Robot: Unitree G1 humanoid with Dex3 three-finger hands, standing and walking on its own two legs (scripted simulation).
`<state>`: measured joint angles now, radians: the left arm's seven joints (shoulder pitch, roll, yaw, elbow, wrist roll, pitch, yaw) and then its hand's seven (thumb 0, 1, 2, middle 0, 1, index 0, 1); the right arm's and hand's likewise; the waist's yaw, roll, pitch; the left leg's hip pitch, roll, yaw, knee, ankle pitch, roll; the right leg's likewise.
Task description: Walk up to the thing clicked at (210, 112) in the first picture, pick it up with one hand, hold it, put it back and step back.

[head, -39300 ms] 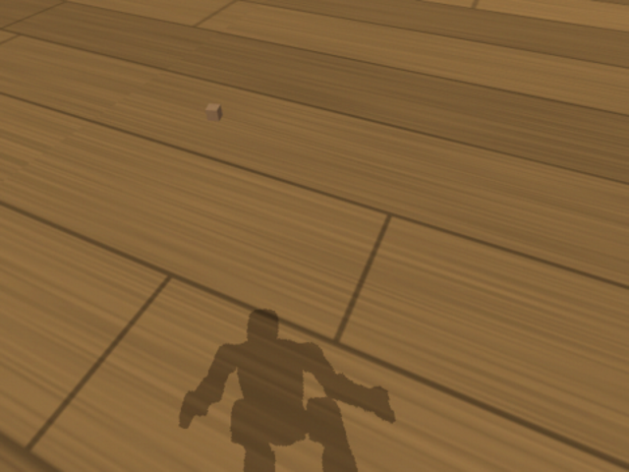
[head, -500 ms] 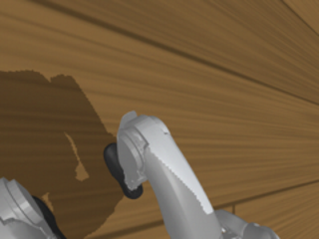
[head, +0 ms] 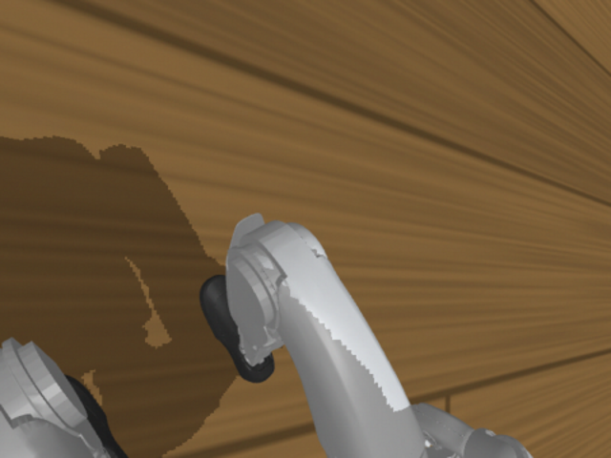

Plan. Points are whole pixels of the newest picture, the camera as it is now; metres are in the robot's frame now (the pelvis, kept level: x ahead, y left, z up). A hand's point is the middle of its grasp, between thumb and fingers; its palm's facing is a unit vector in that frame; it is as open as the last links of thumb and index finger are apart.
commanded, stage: close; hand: left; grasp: from above
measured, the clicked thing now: out of the picture +0.45 +0.37 -0.29
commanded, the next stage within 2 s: none
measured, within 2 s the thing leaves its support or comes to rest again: neither
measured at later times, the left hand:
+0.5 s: hand out of the picture +0.43 +0.35 -0.27, palm faces +0.05 -0.47 -0.88, open 11.2 cm
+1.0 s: hand out of the picture +0.43 +0.35 -0.26, palm faces +0.04 -0.48 -0.88, open 11.6 cm
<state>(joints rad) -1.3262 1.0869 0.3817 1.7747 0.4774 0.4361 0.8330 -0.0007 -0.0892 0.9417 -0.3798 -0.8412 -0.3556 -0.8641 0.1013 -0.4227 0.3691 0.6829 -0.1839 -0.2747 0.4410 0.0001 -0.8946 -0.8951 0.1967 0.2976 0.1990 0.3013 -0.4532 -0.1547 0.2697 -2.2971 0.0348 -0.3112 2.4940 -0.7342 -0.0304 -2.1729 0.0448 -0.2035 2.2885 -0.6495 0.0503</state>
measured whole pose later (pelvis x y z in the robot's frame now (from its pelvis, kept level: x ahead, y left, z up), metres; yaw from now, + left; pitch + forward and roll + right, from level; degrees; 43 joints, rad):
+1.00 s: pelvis +0.00 +0.00 +0.00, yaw +0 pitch +29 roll -16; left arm -1.33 1.09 0.38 1.78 0.47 0.43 0.82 0.00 -0.17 0.99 -0.29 -0.91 -0.28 -0.93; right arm 0.09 -0.42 0.37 0.69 -0.19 -0.28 0.44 0.00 -0.89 -0.89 0.20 0.30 0.20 0.30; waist -0.45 -0.15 0.27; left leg -2.30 0.04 -0.31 2.49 -0.74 -0.03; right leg -2.18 0.04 -0.20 2.29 -0.65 0.05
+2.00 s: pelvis +0.00 +0.00 +0.00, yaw +0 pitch +29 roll -16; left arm -1.31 1.10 0.38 1.77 0.47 0.43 0.81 0.00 -0.29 1.04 -0.18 -1.00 -0.17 -1.01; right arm 0.09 -0.42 0.37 0.69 -0.18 -0.28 0.43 0.00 -0.89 -0.89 0.20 0.30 0.20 0.30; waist -0.45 -0.16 0.27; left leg -2.30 0.04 -0.31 2.49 -0.74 -0.03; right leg -2.18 0.04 -0.20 2.29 -0.65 0.05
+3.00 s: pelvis +0.00 +0.00 +0.00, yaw +0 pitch +29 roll -16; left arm -1.30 1.09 0.38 1.75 0.50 0.42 0.78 0.00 -0.40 1.00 -0.10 -1.01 -0.11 -1.00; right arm 0.10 -0.42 0.37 0.69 -0.18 -0.29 0.42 0.00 -0.90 -0.89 0.20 0.30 0.20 0.30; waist -0.44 -0.16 0.27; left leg -2.30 0.04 -0.31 2.49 -0.73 -0.03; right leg -2.18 0.05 -0.20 2.29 -0.64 0.05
